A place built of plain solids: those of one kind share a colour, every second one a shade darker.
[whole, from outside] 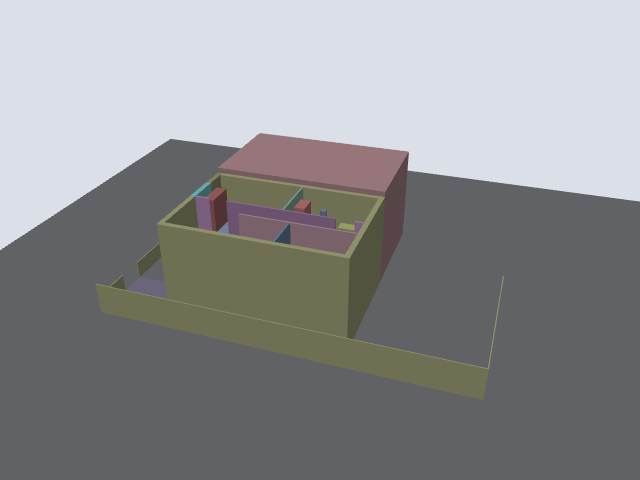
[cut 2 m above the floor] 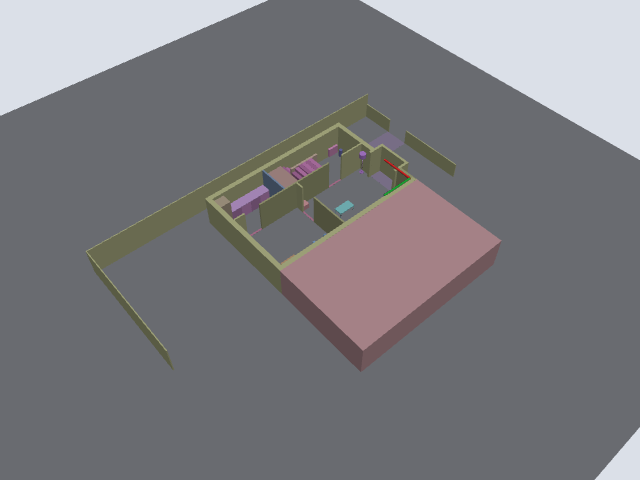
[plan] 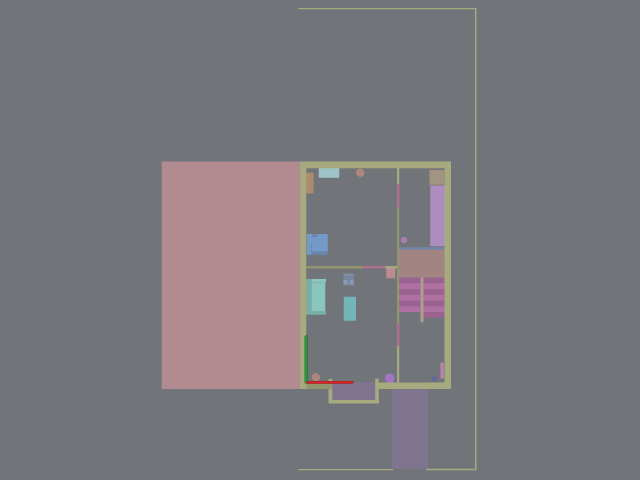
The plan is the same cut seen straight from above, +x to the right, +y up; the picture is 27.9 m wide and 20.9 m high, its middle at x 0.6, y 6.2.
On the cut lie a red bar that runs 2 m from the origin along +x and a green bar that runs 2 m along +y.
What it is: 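A semi-detached two-storey house, 6.0 m wide inside and 9.3 m deep; a hall 1.97 m wide with a dog-leg stair of 15 risers of 192 mm on goings of 250 mm; a front room and a back room; a bay window at the front; upstairs three bedrooms and a bathroom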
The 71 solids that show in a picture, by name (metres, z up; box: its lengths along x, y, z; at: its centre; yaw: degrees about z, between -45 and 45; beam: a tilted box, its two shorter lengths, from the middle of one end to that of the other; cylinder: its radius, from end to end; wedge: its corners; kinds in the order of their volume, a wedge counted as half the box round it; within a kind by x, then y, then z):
{
 "neighbour_house_1": {"box": [6.0, 9.9, 5.78], "at": [-3.29, 4.66, 2.84]},
 "wall_1": {"box": [0.29, 9.9, 5.48], "at": [-0.14, 4.66, 2.69]},
 "wall_2": {"box": [1.42, 0.29, 5.48], "at": [0.42, -0.14, 2.69]},
 "wall_3": {"box": [0.16, 1.08, 3.05], "at": [1.05, -0.38, 1.47]},
 "wall_4": {"box": [2.45, 0.1, 2.8], "at": [1.23, 5.01, 1.35]},
 "wall_5": {"box": [4.14, 0.06, 1.05], "at": [1.72, -3.79, 0.47]},
 "wall_6": {"box": [2.2, 0.16, 3.05], "at": [2.07, -0.84, 1.47]},
 "wall_7": {"box": [6.6, 0.29, 5.48], "at": [3.01, 9.47, 2.69]},
 "wall_8": {"box": [0.16, 1.08, 3.05], "at": [3.09, -0.38, 1.47]},
 "wall_9": {"box": [7.76, 0.06, 1.85], "at": [3.53, 16.27, 0.88]},
 "wall_10": {"box": [0.5, 0.1, 2.8], "at": [3.7, 5.01, 1.35]},
 "wall_11": {"box": [0.1, 1.58, 2.8], "at": [4.0, 0.79, 1.35]},
 "wall_12": {"box": [0.1, 5.05, 2.8], "at": [4.0, 5.11, 1.35]},
 "wall_13": {"box": [0.1, 0.7, 2.8], "at": [4.0, 8.98, 1.35]},
 "wall_14": {"box": [3.31, 0.29, 5.48], "at": [4.66, -0.14, 2.69]},
 "wall_15": {"box": [0.29, 9.9, 5.48], "at": [6.17, 4.66, 2.69]},
 "wall_16": {"box": [2.18, 0.06, 1.05], "at": [6.32, -3.79, 0.47]},
 "wall_17": {"box": [0.06, 20.13, 1.85], "at": [7.38, 6.24, 0.88]},
 "upper_floor_rooms_1": {"box": [4.06, 9.34, 0.14], "at": [2.03, 4.66, 2.82]},
 "tread_1": {"box": [0.92, 0.25, 2.71], "at": [4.51, 3.19, 1.34]},
 "tread_2": {"box": [0.92, 0.25, 2.52], "at": [4.51, 3.44, 1.24]},
 "tread_3": {"box": [0.92, 0.25, 2.33], "at": [4.51, 3.69, 1.14]},
 "tread_4": {"box": [0.92, 0.25, 2.14], "at": [4.51, 3.94, 1.05]},
 "tread_5": {"box": [0.92, 0.25, 1.94], "at": [4.51, 4.19, 0.95]},
 "tread_6": {"box": [0.92, 0.25, 1.75], "at": [4.51, 4.44, 0.86]},
 "tread_7": {"box": [0.92, 0.25, 0.21], "at": [5.56, 2.94, 0.09]},
 "tread_8": {"box": [0.92, 0.25, 0.4], "at": [5.56, 3.19, 0.18]},
 "tread_9": {"box": [0.92, 0.25, 0.6], "at": [5.56, 3.44, 0.28]},
 "tread_10": {"box": [0.92, 0.25, 0.79], "at": [5.56, 3.69, 0.37]},
 "tread_11": {"box": [0.92, 0.25, 0.98], "at": [5.56, 3.94, 0.47]},
 "tread_12": {"box": [0.92, 0.25, 1.17], "at": [5.56, 4.19, 0.57]},
 "tread_13": {"box": [0.92, 0.25, 1.37], "at": [5.56, 4.44, 0.66]},
 "half_landing_1": {"box": [1.97, 1.22, 1.56], "at": [5.04, 5.17, 0.76]},
 "ground_1": {"box": [1.88, 0.76, 0.5], "at": [2.07, -0.38, -0.25]},
 "ground_2": {"box": [1.55, 3.48, 0.5], "at": [4.51, -2.03, -0.25]},
 "wardrobe_bed_1": {"box": [1.03, 0.6, 2.05], "at": [0.91, 5.36, 3.86]},
 "wardrobe_bed_2": {"box": [1.58, 0.6, 2.05], "at": [1.31, 0.3, 3.86]},
 "corridor_wall_1": {"box": [0.1, 0.83, 2.69], "at": [2.88, 0.42, 4.09]},
 "corridor_wall_2": {"box": [0.1, 6.05, 2.69], "at": [2.88, 4.85, 4.09]},
 "corridor_wall_3": {"box": [0.1, 0.46, 2.69], "at": [2.88, 9.1, 4.09]},
 "landing_wall_1": {"box": [0.1, 6.26, 2.69], "at": [4.0, 6.2, 4.09]},
 "front_wall_over_bay_1": {"box": [1.88, 0.29, 2.69], "at": [2.07, -0.14, 4.09]},
 "kitchen_unit_1": {"box": [0.6, 0.66, 0.91], "at": [5.72, 6.26, 0.41]},
 "kitchen_unit_2": {"box": [0.6, 0.66, 0.91], "at": [5.72, 6.92, 0.41]},
 "kitchen_unit_3": {"box": [0.6, 0.66, 0.91], "at": [5.72, 7.59, 0.41]},
 "kitchen_unit_4": {"box": [0.6, 0.66, 0.91], "at": [5.72, 8.25, 0.41]},
 "landing_end_wall_1": {"box": [1.97, 0.1, 5.48], "at": [5.04, 5.83, 2.69]},
 "stair_spine_1": {"box": [0.14, 1.95, 3.94], "at": [5.04, 3.59, 1.92]},
 "sofa_1": {"box": [0.24, 1.56, 0.83], "at": [0.12, 3.73, 0.36]},
 "sofa_2": {"box": [0.86, 0.16, 0.65], "at": [0.43, 3.03, 0.28]},
 "sofa_3": {"box": [0.86, 0.16, 0.65], "at": [0.43, 4.43, 0.28]},
 "sofa_4": {"box": [0.65, 1.24, 0.37], "at": [0.51, 3.73, 0.24]},
 "fridge_freezer_1": {"box": [0.65, 0.65, 1.85], "at": [5.69, 8.93, 0.88]},
 "bedrooms_wall_1": {"box": [2.83, 0.1, 2.69], "at": [1.41, 5.01, 4.09]},
 "shelf_1": {"box": [0.32, 0.9, 1.67], "at": [0.16, 8.68, 0.79]},
 "slotfit_seat_1": {"box": [0.2, 0.91, 0.94], "at": [0.13, 6.01, 0.42]},
 "slotfit_seat_2": {"box": [0.72, 0.12, 0.75], "at": [0.56, 5.62, 0.32]},
 "slotfit_seat_3": {"box": [0.68, 0.62, 0.46], "at": [0.59, 6.02, 0.18]},
 "dresser_1": {"box": [0.9, 0.42, 0.92], "at": [0.99, 9.12, 0.41]},
 "slotfit_corner_1": {"cylinder": 0.18, "from": [0.25, 6.35, 2.84], "to": [0.25, 6.35, 4.35]},
 "plant_pot_1": {"cylinder": 0.18, "from": [0.42, 0.23, 0.0], "to": [0.42, 0.23, 0.38]},
 "plant_pot_2": {"cylinder": 0.18, "from": [2.35, 9.13, 0.0], "to": [2.35, 9.13, 0.38]},
 "box_cardboard_1": {"box": [0.39, 0.46, 0.41], "at": [3.68, 4.76, 0.15]},
 "worktop_1": {"box": [0.62, 2.65, 0.04], "at": [5.71, 7.25, 0.88]},
 "radiator_1": {"box": [0.14, 0.7, 0.6], "at": [5.92, 0.52, 0.42]},
 "desk_1": {"box": [0.6, 1.2, 0.07], "at": [0.3, 7.87, 3.58]},
 "floor_lamp_1": {"cylinder": 0.21, "from": [3.63, 0.17, 1.25], "to": [3.63, 0.17, 1.55]},
 "coffee_table_1": {"box": [0.54, 1.05, 0.07], "at": [1.9, 3.2, 0.36]},
 "threshold_1": {"box": [1.0, 0.11, 0.06], "at": [2.95, 5.01, -0.02]},
 "threshold_2": {"box": [0.11, 1.0, 0.07], "at": [4.0, 2.08, -0.01]},
 "threshold_3": {"box": [0.11, 1.0, 0.07], "at": [4.0, 8.13, -0.01]}
}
